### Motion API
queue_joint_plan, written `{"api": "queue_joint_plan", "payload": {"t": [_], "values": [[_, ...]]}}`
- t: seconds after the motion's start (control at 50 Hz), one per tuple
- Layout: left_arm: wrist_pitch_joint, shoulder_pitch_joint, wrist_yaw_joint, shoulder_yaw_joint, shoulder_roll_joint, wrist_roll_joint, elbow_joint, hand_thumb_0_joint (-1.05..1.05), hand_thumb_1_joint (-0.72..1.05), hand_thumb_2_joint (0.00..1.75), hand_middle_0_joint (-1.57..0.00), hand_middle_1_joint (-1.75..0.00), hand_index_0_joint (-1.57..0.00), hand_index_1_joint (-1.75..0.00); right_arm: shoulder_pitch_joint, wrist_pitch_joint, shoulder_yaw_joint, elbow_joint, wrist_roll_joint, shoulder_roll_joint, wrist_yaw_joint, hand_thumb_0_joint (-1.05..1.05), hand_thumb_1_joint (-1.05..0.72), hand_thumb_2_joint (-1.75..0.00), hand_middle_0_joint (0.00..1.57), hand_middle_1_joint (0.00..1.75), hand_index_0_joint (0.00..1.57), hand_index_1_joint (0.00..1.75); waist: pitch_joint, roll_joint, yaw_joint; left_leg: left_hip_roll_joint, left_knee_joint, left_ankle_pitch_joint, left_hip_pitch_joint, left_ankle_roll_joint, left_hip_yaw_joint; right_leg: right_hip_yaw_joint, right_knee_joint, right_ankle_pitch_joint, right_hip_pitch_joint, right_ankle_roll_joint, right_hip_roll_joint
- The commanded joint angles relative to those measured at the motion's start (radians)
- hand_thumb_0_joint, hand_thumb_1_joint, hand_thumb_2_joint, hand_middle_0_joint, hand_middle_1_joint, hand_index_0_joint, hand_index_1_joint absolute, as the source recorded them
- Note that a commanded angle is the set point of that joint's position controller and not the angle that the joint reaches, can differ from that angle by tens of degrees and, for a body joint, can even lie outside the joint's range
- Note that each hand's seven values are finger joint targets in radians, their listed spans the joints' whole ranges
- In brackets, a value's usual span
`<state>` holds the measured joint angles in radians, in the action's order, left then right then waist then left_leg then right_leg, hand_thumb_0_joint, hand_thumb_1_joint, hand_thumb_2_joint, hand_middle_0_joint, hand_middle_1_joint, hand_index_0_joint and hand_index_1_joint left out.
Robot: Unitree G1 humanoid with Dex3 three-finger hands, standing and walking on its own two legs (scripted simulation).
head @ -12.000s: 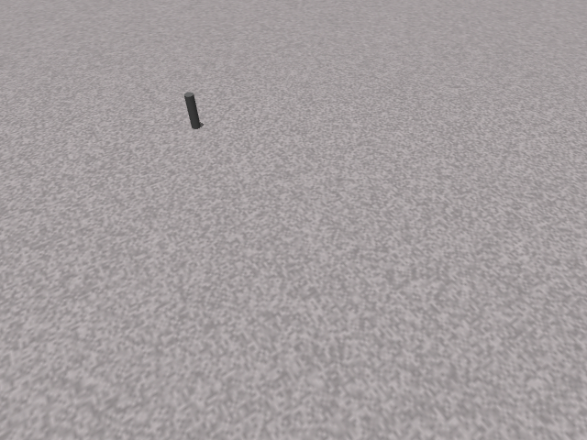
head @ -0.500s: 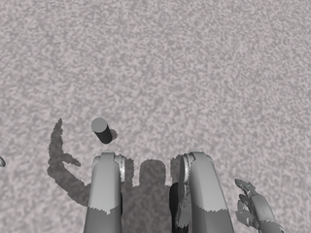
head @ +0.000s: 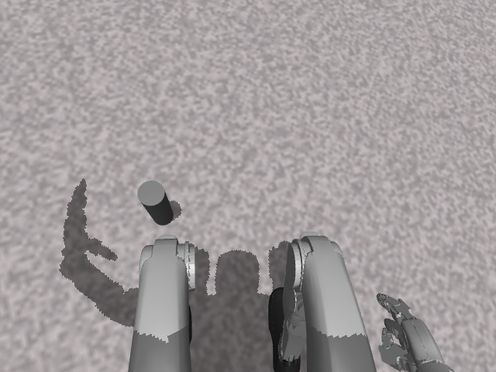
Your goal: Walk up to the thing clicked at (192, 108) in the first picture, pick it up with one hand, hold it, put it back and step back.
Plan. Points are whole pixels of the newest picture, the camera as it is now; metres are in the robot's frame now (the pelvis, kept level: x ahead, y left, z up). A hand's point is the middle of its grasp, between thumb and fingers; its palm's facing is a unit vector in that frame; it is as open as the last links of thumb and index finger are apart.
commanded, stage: go down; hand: left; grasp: from the side
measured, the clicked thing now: (158, 205) +0.42 +0.18 -0.30
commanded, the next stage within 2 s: approach in 0.26 s
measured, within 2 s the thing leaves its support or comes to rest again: neither
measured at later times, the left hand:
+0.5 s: hand out of the picture +0.37 +0.38 -0.02, palm faces +0.05 -1.00 -0.08, open 17.5 cm
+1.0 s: hand (103, 215) +0.38 +0.28 -0.24, palm faces -0.09 -0.99 +0.05, open 17.1 cm
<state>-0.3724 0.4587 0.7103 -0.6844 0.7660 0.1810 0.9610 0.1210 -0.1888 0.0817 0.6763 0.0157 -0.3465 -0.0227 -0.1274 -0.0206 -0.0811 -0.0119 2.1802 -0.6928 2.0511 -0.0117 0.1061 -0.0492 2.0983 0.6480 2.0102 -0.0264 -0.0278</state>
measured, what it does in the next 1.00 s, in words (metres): lowers itself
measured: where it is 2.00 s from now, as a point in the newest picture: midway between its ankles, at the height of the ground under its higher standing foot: (231, 354)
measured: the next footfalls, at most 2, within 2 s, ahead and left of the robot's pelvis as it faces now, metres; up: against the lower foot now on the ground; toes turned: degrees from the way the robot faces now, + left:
none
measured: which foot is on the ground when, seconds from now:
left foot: down 0.00-1.00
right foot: down 0.00-1.00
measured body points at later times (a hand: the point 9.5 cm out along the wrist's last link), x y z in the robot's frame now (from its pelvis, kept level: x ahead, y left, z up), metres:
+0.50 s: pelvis +0.00 +0.00 -0.02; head +0.19 +0.06 +0.38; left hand +0.36 +0.43 -0.02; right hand +0.16 -0.28 -0.12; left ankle +0.08 +0.12 -0.37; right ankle +0.11 -0.13 -0.37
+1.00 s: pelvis -0.01 +0.01 -0.11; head +0.23 +0.13 +0.26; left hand +0.38 +0.33 -0.24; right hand +0.16 -0.26 -0.17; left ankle +0.08 +0.12 -0.37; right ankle +0.11 -0.13 -0.37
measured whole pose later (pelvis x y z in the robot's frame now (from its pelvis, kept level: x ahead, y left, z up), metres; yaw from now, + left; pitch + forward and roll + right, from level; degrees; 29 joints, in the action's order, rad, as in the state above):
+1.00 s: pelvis -0.01 +0.01 -0.11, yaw -5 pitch +21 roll -11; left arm -0.84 0.52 0.70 -0.61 0.73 0.25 1.23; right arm -0.08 -0.17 0.29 0.66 0.19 -0.37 0.06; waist 0.14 -0.18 -0.18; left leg 0.00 2.56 -0.72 2.23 -0.03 0.23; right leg -0.13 2.40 0.63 2.15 -0.04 0.01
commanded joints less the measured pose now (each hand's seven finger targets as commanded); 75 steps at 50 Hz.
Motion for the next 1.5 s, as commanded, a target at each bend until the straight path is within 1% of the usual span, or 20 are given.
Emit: {"api": "queue_joint_plan", "payload": {"t": [0.0, 0.28, 0.34, 0.4, 0.46, 0.5, 0.58, 0.62, 0.7, 0.78, 0.88, 0.92, 0.94, 0.98, 1.04, 1.1, 1.22, 1.32, 1.4, 1.48], "values": [[-0.057, 0.163, 0.007, -0.072, 0.359, 0.046, -0.160, 0.00, -0.60, 0.08, -0.05, -0.08, -0.05, -0.09, 0.104, -0.035, -0.086, -0.055, -0.008, -0.224, -0.015, 0.00, -0.90, -0.90, 0.20, 0.30, 0.20, 0.30, -0.563, 0.237, 0.028, 0.004, -0.304, 0.122, -0.444, 0.032, -0.034, -0.041, -0.185, -0.103, -0.252, 0.066, 0.023], [-0.070, 0.211, 0.026, -0.108, 0.423, 0.053, -0.176, 0.00, -0.60, 0.08, -0.06, -0.08, -0.05, -0.09, 0.101, -0.030, -0.082, -0.057, -0.002, -0.232, -0.013, 0.00, -0.90, -0.90, 0.20, 0.30, 0.20, 0.30, -0.599, 0.216, 0.039, 0.012, -0.266, 0.114, -0.401, 0.038, -0.057, -0.034, -0.174, -0.085, -0.278, 0.063, 0.023], [-0.062, 0.200, 0.031, -0.103, 0.407, 0.058, -0.183, 0.00, -0.61, 0.13, -0.08, -0.12, -0.05, -0.16, 0.101, -0.031, -0.082, -0.058, -0.002, -0.229, -0.013, 0.00, -0.91, -0.91, 0.20, 0.30, 0.20, 0.30, -0.629, 0.226, 0.038, 0.014, -0.256, 0.147, -0.415, 0.036, -0.063, -0.030, -0.172, -0.113, -0.294, 0.063, 0.023], [-0.067, 0.174, 0.042, -0.097, 0.373, 0.067, -0.109, 0.00, -0.56, 0.06, -0.07, -0.10, -0.05, -0.11, 0.094, -0.034, -0.080, -0.048, -0.003, -0.235, -0.011, 0.00, -0.89, -0.90, 0.20, 0.30, 0.20, 0.30, -0.554, 0.211, 0.020, 0.013, -0.248, 0.142, -0.384, 0.035, -0.044, -0.044, -0.143, -0.109, -0.232, 0.067, 0.023], [-0.112, 0.198, 0.064, -0.065, 0.285, 0.101, -0.042, 0.00, -0.57, 0.07, -0.07, -0.10, -0.04, -0.12, 0.081, -0.039, -0.068, -0.046, -0.001, -0.232, -0.004, 0.00, -0.89, -0.90, 0.20, 0.30, 0.20, 0.30, -0.468, 0.134, -0.023, 0.014, -0.203, 0.126, -0.305, 0.043, -0.037, -0.053, -0.132, -0.099, -0.195, 0.063, 0.027], [-0.163, 0.231, 0.079, -0.044, 0.262, 0.122, -0.018, 0.00, -0.55, 0.06, -0.07, -0.10, -0.05, -0.11, 0.061, -0.049, -0.061, -0.051, 0.005, -0.235, 0.003, 0.00, -0.88, -0.90, 0.20, 0.30, 0.20, 0.30, -0.436, 0.110, -0.042, 0.013, -0.170, 0.089, -0.257, 0.047, -0.042, -0.054, -0.130, -0.070, -0.186, 0.059, 0.032], [-0.268, 0.276, 0.097, -0.004, 0.224, 0.152, 0.033, 0.00, -0.52, 0.06, -0.06, -0.10, -0.05, -0.11, 0.019, -0.070, -0.035, -0.069, 0.025, -0.241, 0.017, 0.00, -0.88, -0.90, 0.20, 0.30, 0.20, 0.30, -0.422, 0.089, -0.056, 0.011, -0.120, 0.009, -0.213, 0.047, -0.047, -0.068, -0.108, -0.006, -0.180, 0.055, 0.042], [-0.314, 0.295, 0.091, -0.005, 0.242, 0.155, 0.057, 0.00, -0.50, 0.07, -0.06, -0.10, -0.05, -0.11, 0.006, -0.073, -0.022, -0.072, 0.034, -0.257, 0.023, 0.00, -0.88, -0.90, 0.20, 0.30, 0.20, 0.30, -0.432, 0.128, -0.055, 0.006, -0.109, 0.000, -0.234, 0.038, -0.033, -0.083, -0.067, 0.000, -0.139, 0.060, 0.044], [-0.399, 0.279, 0.061, -0.051, 0.321, 0.144, 0.117, 0.00, -0.47, 0.08, -0.05, -0.10, -0.04, -0.11, -0.032, -0.062, 0.018, -0.074, 0.067, -0.285, 0.036, 0.00, -0.89, -0.90, 0.20, 0.30, 0.20, 0.30, -0.430, 0.181, -0.043, 0.001, -0.055, 0.039, -0.237, 0.025, -0.023, -0.102, -0.001, -0.034, -0.137, 0.062, 0.049], [-0.462, 0.247, 0.031, -0.069, 0.352, 0.117, 0.115, 0.00, -0.43, 0.10, -0.05, -0.09, -0.03, -0.11, -0.063, -0.039, 0.053, -0.081, 0.105, -0.309, 0.048, 0.00, -0.89, -0.90, 0.20, 0.30, 0.20, 0.30, -0.459, 0.276, -0.038, -0.009, -0.031, 0.132, -0.302, 0.006, -0.007, -0.125, 0.060, -0.110, -0.159, 0.066, 0.053], [-0.525, 0.245, 0.003, 0.003, 0.270, 0.100, 0.072, 0.00, -0.42, 0.09, -0.05, -0.09, -0.03, -0.10, -0.104, -0.006, 0.081, -0.073, 0.151, -0.328, 0.059, 0.00, -0.90, -0.90, 0.20, 0.30, 0.20, 0.30, -0.483, 0.373, -0.078, -0.021, 0.017, 0.202, -0.377, -0.012, 0.020, -0.149, 0.111, -0.173, -0.150, 0.064, 0.057], [-0.546, 0.241, -0.008, 0.043, 0.227, 0.093, 0.090, 0.00, -0.44, 0.08, -0.05, -0.09, -0.03, -0.10, -0.109, 0.001, 0.092, -0.062, 0.169, -0.334, 0.063, 0.00, -0.90, -0.90, 0.20, 0.30, 0.20, 0.30, -0.476, 0.379, -0.110, -0.023, 0.045, 0.222, -0.384, -0.015, 0.024, -0.160, 0.116, -0.204, -0.162, 0.059, 0.057], [-0.559, 0.269, -0.012, 0.093, 0.188, 0.091, 0.095, 0.00, -0.44, 0.09, -0.05, -0.10, -0.03, -0.11, -0.124, 0.005, 0.105, -0.060, 0.173, -0.333, 0.067, 0.00, -0.90, -0.90, 0.20, 0.30, 0.20, 0.30, -0.448, 0.373, -0.138, -0.023, 0.047, 0.195, -0.368, -0.015, 0.037, -0.170, 0.121, -0.188, -0.149, 0.059, 0.059], [-0.580, 0.275, -0.036, 0.121, 0.153, 0.091, 0.153, 0.00, -0.46, 0.08, -0.05, -0.10, -0.04, -0.10, -0.141, 0.012, 0.120, -0.054, 0.184, -0.340, 0.074, 0.00, -0.91, -0.90, 0.20, 0.30, 0.20, 0.30, -0.401, 0.323, -0.163, -0.024, 0.071, 0.178, -0.334, -0.013, 0.050, -0.185, 0.125, -0.183, -0.140, 0.053, 0.062], [-0.626, 0.264, -0.092, 0.133, 0.144, 0.096, 0.215, 0.00, -0.61, 0.01, -0.06, -0.09, -0.06, -0.09, -0.184, 0.025, 0.152, -0.063, 0.201, -0.350, 0.086, 0.00, -0.92, -0.90, 0.20, 0.30, 0.20, 0.30, -0.343, 0.278, -0.170, -0.021, 0.098, 0.142, -0.283, -0.010, 0.065, -0.205, 0.136, -0.168, -0.149, 0.047, 0.066], [-0.677, 0.274, -0.158, 0.135, 0.139, 0.091, 0.255, 0.00, -0.61, 0.01, -0.07, -0.10, -0.07, -0.09, -0.216, 0.036, 0.173, -0.081, 0.221, -0.365, 0.099, 0.00, -0.91, -0.90, 0.20, 0.30, 0.20, 0.30, -0.305, 0.236, -0.175, -0.019, 0.125, 0.128, -0.235, -0.008, 0.073, -0.219, 0.135, -0.168, -0.176, 0.042, 0.074], [-0.751, 0.217, -0.301, 0.125, 0.144, 0.023, 0.300, 0.00, -0.57, 0.00, -0.07, -0.09, -0.08, -0.07, -0.242, 0.063, 0.209, -0.092, 0.260, -0.371, 0.122, 0.00, -0.91, -0.90, 0.20, 0.30, 0.20, 0.30, -0.233, 0.285, -0.163, -0.021, 0.111, 0.111, -0.236, -0.021, 0.086, -0.246, 0.146, -0.161, -0.189, 0.042, 0.083], [-0.770, 0.223, -0.368, 0.216, 0.094, -0.024, 0.279, 0.00, -0.53, 0.00, -0.07, -0.08, -0.08, -0.06, -0.256, 0.083, 0.220, -0.095, 0.282, -0.378, 0.138, 0.00, -0.91, -0.90, 0.20, 0.30, 0.20, 0.30, -0.201, 0.321, -0.194, -0.022, 0.103, 0.080, -0.231, -0.026, 0.100, -0.266, 0.149, -0.164, -0.184, 0.043, 0.089], [-0.782, 0.287, -0.406, 0.306, 0.046, -0.032, 0.261, 0.00, -0.49, 0.01, -0.08, -0.09, -0.09, -0.07, -0.262, 0.090, 0.223, -0.096, 0.287, -0.391, 0.145, 0.00, -0.91, -0.90, 0.20, 0.30, 0.20, 0.30, -0.164, 0.282, -0.249, -0.018, 0.102, 0.014, -0.209, -0.020, 0.120, -0.282, 0.132, -0.135, -0.164, 0.034, 0.090], [-0.801, 0.333, -0.453, 0.325, 0.046, -0.019, 0.287, 0.00, -0.52, 0.00, -0.08, -0.08, -0.09, -0.05, -0.261, 0.092, 0.236, -0.094, 0.292, -0.403, 0.152, 0.00, -0.91, -0.90, 0.20, 0.30, 0.20, 0.30, -0.124, 0.231, -0.268, -0.014, 0.110, -0.044, -0.171, -0.011, 0.147, -0.289, 0.129, -0.103, -0.151, 0.027, 0.093]]}}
